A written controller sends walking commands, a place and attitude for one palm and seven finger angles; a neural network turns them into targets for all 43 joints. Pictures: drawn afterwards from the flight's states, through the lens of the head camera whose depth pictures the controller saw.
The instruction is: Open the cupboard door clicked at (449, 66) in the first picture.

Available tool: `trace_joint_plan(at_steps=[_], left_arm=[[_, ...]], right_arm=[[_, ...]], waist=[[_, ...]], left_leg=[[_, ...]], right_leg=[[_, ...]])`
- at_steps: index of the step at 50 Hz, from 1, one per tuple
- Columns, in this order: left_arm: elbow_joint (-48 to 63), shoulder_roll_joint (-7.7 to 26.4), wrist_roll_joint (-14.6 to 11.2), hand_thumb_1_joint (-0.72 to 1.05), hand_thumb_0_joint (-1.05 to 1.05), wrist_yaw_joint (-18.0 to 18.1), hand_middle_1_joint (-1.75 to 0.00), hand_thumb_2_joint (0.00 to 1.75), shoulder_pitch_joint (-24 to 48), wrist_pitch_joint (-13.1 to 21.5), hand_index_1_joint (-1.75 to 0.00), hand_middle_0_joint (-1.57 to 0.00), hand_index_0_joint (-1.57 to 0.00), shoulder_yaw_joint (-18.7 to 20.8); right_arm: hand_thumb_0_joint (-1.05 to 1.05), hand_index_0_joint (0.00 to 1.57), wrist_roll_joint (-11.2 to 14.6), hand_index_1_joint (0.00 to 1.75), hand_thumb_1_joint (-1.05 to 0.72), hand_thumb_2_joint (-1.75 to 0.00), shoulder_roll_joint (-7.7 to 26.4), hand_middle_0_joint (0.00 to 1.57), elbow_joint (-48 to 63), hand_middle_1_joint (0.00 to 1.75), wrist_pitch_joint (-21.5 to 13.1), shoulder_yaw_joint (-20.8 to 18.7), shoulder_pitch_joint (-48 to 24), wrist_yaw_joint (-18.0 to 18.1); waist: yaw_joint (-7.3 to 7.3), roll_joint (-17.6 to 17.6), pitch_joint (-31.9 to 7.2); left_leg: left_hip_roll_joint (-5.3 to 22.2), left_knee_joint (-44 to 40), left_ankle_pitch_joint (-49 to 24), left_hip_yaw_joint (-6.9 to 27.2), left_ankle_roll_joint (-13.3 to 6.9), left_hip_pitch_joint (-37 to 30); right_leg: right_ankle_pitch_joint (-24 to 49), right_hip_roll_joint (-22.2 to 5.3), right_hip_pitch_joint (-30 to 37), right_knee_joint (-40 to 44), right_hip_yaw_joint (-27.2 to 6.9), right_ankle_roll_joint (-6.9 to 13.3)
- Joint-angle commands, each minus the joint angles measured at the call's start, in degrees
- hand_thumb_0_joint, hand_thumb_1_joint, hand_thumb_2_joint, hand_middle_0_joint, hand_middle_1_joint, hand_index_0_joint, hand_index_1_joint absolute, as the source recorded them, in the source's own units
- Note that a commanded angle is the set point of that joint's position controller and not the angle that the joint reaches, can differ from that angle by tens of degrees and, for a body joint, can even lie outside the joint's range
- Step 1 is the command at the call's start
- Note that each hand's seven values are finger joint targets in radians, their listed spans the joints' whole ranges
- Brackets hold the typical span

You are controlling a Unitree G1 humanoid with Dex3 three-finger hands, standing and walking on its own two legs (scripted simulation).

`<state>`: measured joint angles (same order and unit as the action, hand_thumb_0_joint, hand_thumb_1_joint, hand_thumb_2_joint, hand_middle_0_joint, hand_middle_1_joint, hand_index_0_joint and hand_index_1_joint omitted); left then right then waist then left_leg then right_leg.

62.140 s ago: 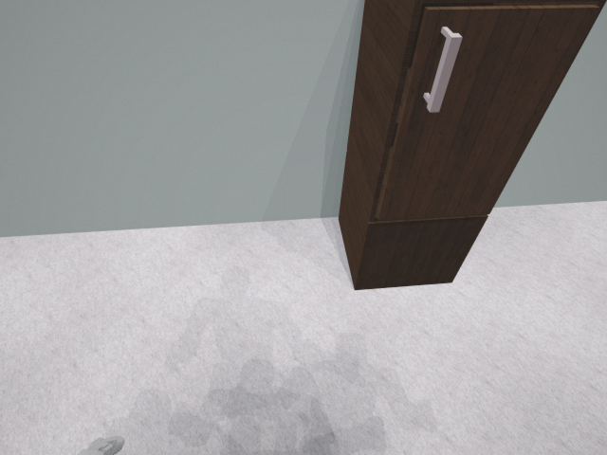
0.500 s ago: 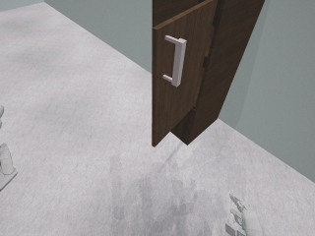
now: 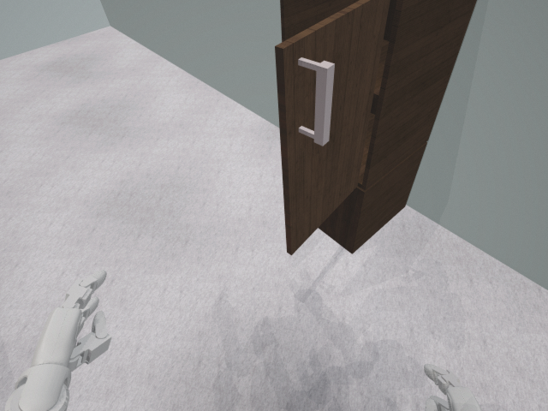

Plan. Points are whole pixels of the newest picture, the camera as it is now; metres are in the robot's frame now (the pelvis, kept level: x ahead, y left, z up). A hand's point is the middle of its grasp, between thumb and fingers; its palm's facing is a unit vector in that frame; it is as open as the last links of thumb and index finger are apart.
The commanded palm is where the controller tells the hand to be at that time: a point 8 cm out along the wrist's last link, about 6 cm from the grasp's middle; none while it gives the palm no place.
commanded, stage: let the arm hang, fingers relaxed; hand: left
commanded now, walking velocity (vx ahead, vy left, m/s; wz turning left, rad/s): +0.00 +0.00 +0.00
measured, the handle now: (313, 103) +0.61 -0.04 +0.15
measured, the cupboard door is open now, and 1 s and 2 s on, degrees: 98 98 98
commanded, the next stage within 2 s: look to check the result in 0.98 s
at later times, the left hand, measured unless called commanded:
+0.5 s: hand out of the picture -0.04 +0.20 -0.16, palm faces +0.03 -0.96 -0.26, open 7.3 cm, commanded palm none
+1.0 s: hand out of the picture +0.07 +0.16 -0.16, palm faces +0.02 -0.98 -0.20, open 7.3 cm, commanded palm none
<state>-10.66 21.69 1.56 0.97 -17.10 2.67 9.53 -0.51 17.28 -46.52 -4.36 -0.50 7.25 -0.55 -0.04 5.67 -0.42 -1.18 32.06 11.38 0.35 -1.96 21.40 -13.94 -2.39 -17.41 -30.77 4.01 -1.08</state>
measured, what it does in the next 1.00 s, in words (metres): stands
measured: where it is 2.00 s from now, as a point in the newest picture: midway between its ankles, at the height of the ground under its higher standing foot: outside the picture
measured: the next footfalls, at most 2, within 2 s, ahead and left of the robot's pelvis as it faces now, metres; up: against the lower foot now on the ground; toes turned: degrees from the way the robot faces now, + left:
none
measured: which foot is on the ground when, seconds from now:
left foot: down 0.00-1.00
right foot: down 0.00-1.00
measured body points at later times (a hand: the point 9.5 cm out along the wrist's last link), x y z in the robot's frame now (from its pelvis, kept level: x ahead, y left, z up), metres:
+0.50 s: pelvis +0.00 -0.01 +0.01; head +0.02 -0.02 +0.46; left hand -0.04 +0.25 -0.14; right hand +0.02 -0.25 -0.16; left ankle +0.06 +0.09 -0.73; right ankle +0.02 -0.14 -0.73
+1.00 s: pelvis +0.03 -0.02 +0.01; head +0.04 -0.03 +0.46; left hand +0.07 +0.21 -0.14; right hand +0.06 -0.26 -0.15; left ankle +0.06 +0.09 -0.73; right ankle +0.02 -0.14 -0.73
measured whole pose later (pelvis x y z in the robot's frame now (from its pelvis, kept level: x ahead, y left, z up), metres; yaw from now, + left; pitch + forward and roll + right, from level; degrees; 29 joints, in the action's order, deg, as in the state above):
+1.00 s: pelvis +0.03 -0.02 +0.01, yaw +0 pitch -2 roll +0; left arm -64.5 9.8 0.4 0.5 -10.5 0.6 0.6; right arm -1.2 11.2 -65.4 0.1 -0.1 11.3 1.4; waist 0.8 0.7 2.5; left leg -0.9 22.4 9.5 1.1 -0.2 11.4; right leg -13.4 -1.8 -8.3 -23.3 4.7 0.1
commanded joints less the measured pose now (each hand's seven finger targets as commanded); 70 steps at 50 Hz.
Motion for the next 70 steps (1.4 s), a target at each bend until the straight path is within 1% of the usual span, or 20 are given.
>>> trace_joint_plan(at_steps=[1,2,4,5,7,8,9,12,14,19,22,24,27,33,41,47,53,56,64,70], left_arm=[[-13.5,4.8,0.9,0.90,0.00,-1.3,-0.30,0.90,1.9,-1.4,-0.30,-0.20,-0.20,-3.5],[-16.8,4.8,0.7,0.90,0.00,-1.1,-0.30,0.90,3.9,-1.7,-0.30,-0.20,-0.20,-4.0],[-22.7,3.2,0.3,0.90,0.00,-0.6,-0.30,0.90,6.7,-2.6,-0.30,-0.20,-0.20,-5.7],[-25.5,2.1,0.1,0.90,0.00,-0.4,-0.30,0.90,7.0,-2.9,-0.30,-0.20,-0.20,-6.4],[-30.8,0.7,-0.3,0.90,0.00,-0.3,-0.30,0.90,4.8,-3.3,-0.30,-0.20,-0.20,-7.2],[-33.5,1.4,-0.2,0.90,0.00,-0.1,-0.30,0.90,2.9,-3.2,-0.30,-0.20,-0.20,-7.1],[-36.1,0.5,-0.4,0.90,0.00,-0.1,-0.30,0.90,1.5,-3.1,-0.30,-0.20,-0.20,-7.0],[-42.1,-1.5,-0.7,0.90,0.00,0.0,-0.30,0.90,-0.4,-2.9,-0.30,-0.20,-0.20,-6.7],[-44.8,-1.0,-0.7,0.90,0.00,-0.1,-0.30,0.90,-0.6,-2.8,-0.30,-0.20,-0.20,-6.9],[-49.3,-1.4,-0.8,0.90,0.00,-0.1,-0.30,0.90,0.6,-2.4,-0.30,-0.20,-0.20,-7.1],[-50.9,-1.7,-0.8,0.90,0.00,0.0,-0.30,0.90,0.6,-2.4,-0.30,-0.20,-0.20,-7.1],[-51.5,-1.6,-0.8,0.90,0.00,0.0,-0.30,0.90,0.4,-2.4,-0.30,-0.20,-0.20,-7.1],[-52.1,-1.9,-0.8,0.90,0.00,0.1,-0.30,0.90,0.6,-2.3,-0.30,-0.20,-0.20,-7.1],[-52.8,-2.2,-0.9,0.90,0.00,0.3,-0.30,0.90,0.3,-2.2,-0.30,-0.20,-0.20,-7.1],[-52.9,-3.0,-1.0,0.90,0.00,0.4,-0.30,0.90,2.1,-1.7,-0.30,-0.20,-0.20,-7.2],[-52.8,-3.4,-1.0,0.90,0.00,0.5,-0.30,0.90,3.1,-1.6,-0.30,-0.20,-0.20,-7.1],[-52.8,-3.0,-1.0,0.90,0.00,0.6,-0.30,0.90,3.3,-1.4,-0.30,-0.20,-0.20,-7.0],[-53.0,-3.3,-1.1,0.90,0.00,0.5,-0.30,0.90,3.2,-1.5,-0.30,-0.20,-0.20,-7.1],[-53.2,-2.6,-1.1,0.90,0.00,0.6,-0.30,0.90,3.0,-1.4,-0.30,-0.20,-0.20,-7.2],[-53.3,-2.2,-1.1,0.90,0.00,0.6,-0.30,0.90,2.9,-1.3,-0.30,-0.20,-0.20,-7.2]], right_arm=[[0.00,0.20,-0.5,0.30,-0.90,-0.90,9.7,0.20,2.4,0.30,0.8,-3.0,0.1,0.1],[0.00,0.20,-0.6,0.30,-0.90,-0.90,8.9,0.20,1.5,0.30,1.5,-2.8,0.9,0.1],[0.00,0.20,-1.0,0.30,-0.90,-0.90,6.1,0.20,-0.6,0.30,3.0,-2.1,2.7,0.2],[0.00,0.20,-1.2,0.30,-0.90,-0.90,4.9,0.20,-1.5,0.30,3.4,-1.5,2.8,0.2],[0.00,0.20,-1.3,0.30,-0.90,-0.90,4.3,0.20,-3.0,0.30,3.7,-0.7,1.8,0.4],[0.00,0.20,-1.3,0.30,-0.90,-0.90,5.3,0.20,-3.3,0.30,3.8,-0.8,1.1,0.6],[0.00,0.20,-1.1,0.30,-0.90,-0.90,4.5,0.20,-4.3,0.30,3.8,-0.7,1.0,0.8],[0.00,0.20,-1.0,0.30,-0.90,-0.90,2.9,0.20,-7.2,0.30,4.2,-0.8,3.1,1.4],[0.00,0.20,-0.7,0.30,-0.90,-0.90,2.9,0.20,-8.6,0.30,4.5,-0.9,4.3,1.6],[0.00,0.20,-0.6,0.30,-0.90,-0.90,2.4,0.20,-12.0,0.30,5.0,-1.7,8.1,1.8],[0.00,0.20,-0.7,0.30,-0.90,-0.90,1.9,0.20,-13.5,0.30,5.2,-1.8,9.1,1.8],[0.00,0.20,-0.7,0.30,-0.90,-0.90,1.3,0.20,-14.3,0.30,5.1,-1.8,9.6,1.8],[0.00,0.20,-0.7,0.30,-0.90,-0.90,1.2,0.20,-15.0,0.30,4.9,-1.7,9.5,1.9],[0.00,0.20,-0.6,0.30,-0.90,-0.90,1.2,0.20,-15.9,0.30,4.3,-1.3,7.5,2.0],[0.00,0.20,-0.6,0.30,-0.90,-0.90,0.2,0.20,-16.7,0.30,3.7,-0.9,6.3,2.1],[0.00,0.20,-0.7,0.30,-0.90,-0.90,0.3,0.20,-17.1,0.30,3.7,-0.7,5.8,2.2],[0.00,0.20,-0.6,0.30,-0.90,-0.90,1.0,0.20,-17.1,0.30,3.7,-0.8,5.4,2.3],[0.00,0.20,-0.7,0.30,-0.90,-0.90,0.7,0.20,-17.4,0.30,3.8,-0.7,5.4,2.4],[0.00,0.20,-0.6,0.30,-0.90,-0.90,1.3,0.20,-17.4,0.30,4.0,-0.8,5.3,2.4],[0.00,0.20,-0.5,0.30,-0.90,-0.90,1.7,0.20,-17.6,0.30,3.9,-0.9,5.0,2.5]], waist=[[0.63,-20.2,-4.2],[1.18,-21.8,-4.3],[2.12,-16.7,-3.6],[2.06,-11.0,-2.6],[0.65,1.1,-1.2],[-0.63,3.3,-1.7],[-1.01,4.7,-2.3],[-0.81,7.8,-2.4],[-0.71,5.9,-0.8],[0.59,-5.1,4.0],[0.82,-7.5,5.8],[0.85,-8.8,5.1],[0.90,-8.9,4.6],[-0.32,-4.7,4.7],[-0.19,-5.0,2.6],[-0.02,-3.8,2.3],[0.02,-6.2,2.4],[0.15,-4.8,2.6],[0.32,-6.6,2.7],[0.27,-5.8,2.0]], left_leg=[[5.4,-2.7,-3.0,7.8,-1.2,-1.3],[4.0,-0.5,-3.0,6.4,-0.8,-3.8],[2.9,1.8,-2.4,3.6,0.2,-7.4],[3.4,-0.3,-3.5,4.0,0.3,-7.6],[5.9,-8.4,-2.5,8.5,-0.3,-2.9],[6.5,-10.1,-1.7,10.1,-0.9,-0.7],[6.4,-11.2,-0.6,9.8,-0.8,0.0],[5.7,-12.4,4.5,9.0,0.0,-0.9],[5.6,-12.6,5.3,8.9,0.0,-1.5],[4.8,-11.6,7.2,7.1,0.2,-4.6],[4.7,-11.3,7.5,6.4,0.2,-6.1],[4.6,-10.9,6.2,5.8,0.2,-6.7],[4.8,-10.9,4.4,5.7,0.1,-7.6],[6.0,-14.0,2.0,7.2,-0.2,-5.7],[5.8,-13.2,-7.0,5.8,0.4,-8.5],[6.0,-13.4,-8.7,5.3,0.8,-9.5],[6.2,-13.0,-9.9,4.9,0.8,-10.5],[6.1,-13.2,-9.6,4.7,0.9,-11.0],[6.4,-13.0,-9.4,4.4,0.9,-11.8],[6.5,-13.0,-10.3,4.4,0.8,-12.6]], right_leg=[[-3.8,-5.4,1.6,5.4,-6.8,5.0],[-4.5,-7.0,-0.1,6.9,-7.8,6.0],[-5.8,-8.6,-3.2,8.0,-8.2,6.9],[-5.7,-7.8,-3.3,7.0,-7.5,6.2],[-5.9,-3.7,1.9,3.8,-5.1,3.5],[-4.2,-2.7,6.1,3.6,-4.6,2.8],[-2.8,-2.8,8.5,4.0,-4.6,2.7],[-3.3,-3.0,9.7,6.0,-4.2,3.3],[-3.4,-3.4,9.1,8.0,-4.4,3.6],[-10.2,-4.5,3.3,12.9,-5.2,4.2],[-13.1,-4.7,0.4,14.2,-5.4,4.3],[-13.2,-4.9,0.7,14.4,-5.6,4.3],[-12.1,-4.9,0.8,14.0,-5.6,4.3],[-5.4,-3.8,5.0,11.4,-4.3,3.5],[2.0,-4.8,8.2,11.7,-4.2,3.1],[4.0,-4.7,9.2,12.3,-4.2,3.0],[5.6,-4.7,9.6,13.1,-3.9,3.2],[5.4,-4.8,9.5,13.4,-4.3,3.2],[5.5,-4.8,9.5,14.2,-4.3,3.3],[6.8,-4.8,10.1,14.1,-4.4,3.3]])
